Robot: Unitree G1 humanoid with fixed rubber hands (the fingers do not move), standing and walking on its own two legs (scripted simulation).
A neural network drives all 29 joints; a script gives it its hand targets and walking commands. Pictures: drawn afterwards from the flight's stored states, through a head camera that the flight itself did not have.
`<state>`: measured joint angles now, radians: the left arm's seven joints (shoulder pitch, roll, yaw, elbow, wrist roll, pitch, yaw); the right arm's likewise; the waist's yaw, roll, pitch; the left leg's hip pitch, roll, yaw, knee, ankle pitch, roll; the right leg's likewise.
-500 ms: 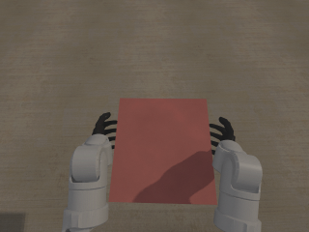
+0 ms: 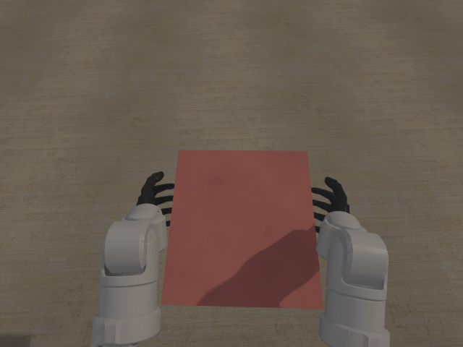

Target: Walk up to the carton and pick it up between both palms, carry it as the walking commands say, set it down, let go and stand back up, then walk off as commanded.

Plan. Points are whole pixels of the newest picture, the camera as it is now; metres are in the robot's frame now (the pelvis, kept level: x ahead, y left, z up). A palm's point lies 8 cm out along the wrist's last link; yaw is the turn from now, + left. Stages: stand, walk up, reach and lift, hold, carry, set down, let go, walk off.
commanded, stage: carry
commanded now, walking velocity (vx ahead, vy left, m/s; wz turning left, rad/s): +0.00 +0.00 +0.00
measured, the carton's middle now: (241, 235) +0.32 -0.01 -0.02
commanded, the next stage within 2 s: none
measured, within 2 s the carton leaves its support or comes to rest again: neither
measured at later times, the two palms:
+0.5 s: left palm (155, 147) +0.47 +0.16 +0.05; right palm (299, 133) +0.50 -0.13 +0.07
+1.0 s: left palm (176, 86) +0.69 +0.15 +0.04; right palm (294, 83) +0.70 -0.15 +0.04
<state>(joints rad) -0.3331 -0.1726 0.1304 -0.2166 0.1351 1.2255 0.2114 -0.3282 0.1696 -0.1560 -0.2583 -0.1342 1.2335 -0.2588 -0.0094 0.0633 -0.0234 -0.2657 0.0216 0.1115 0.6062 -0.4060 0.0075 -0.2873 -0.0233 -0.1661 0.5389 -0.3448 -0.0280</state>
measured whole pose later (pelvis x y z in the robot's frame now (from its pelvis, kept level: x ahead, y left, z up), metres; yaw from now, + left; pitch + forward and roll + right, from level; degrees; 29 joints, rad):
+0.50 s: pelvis +0.19 +0.01 -0.01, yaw +0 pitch +4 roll +1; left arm -0.27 -0.15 0.12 -0.17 0.12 1.21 0.25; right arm -0.37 0.18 -0.19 -0.10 -0.14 1.20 -0.24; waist 0.03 -0.04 -0.05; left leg -0.32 0.01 0.05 0.66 -0.41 0.00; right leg -0.26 -0.03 -0.17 0.74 -0.44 -0.03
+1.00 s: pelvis +0.41 +0.00 -0.01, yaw +0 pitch +7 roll -1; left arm -0.20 -0.14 0.11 -0.09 0.14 1.05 0.12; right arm -0.28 0.16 -0.18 -0.02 -0.20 1.04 -0.14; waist 0.02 0.05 -0.13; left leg -0.31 0.07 0.07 0.78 -0.45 0.00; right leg -0.21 0.02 -0.13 0.61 -0.48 -0.02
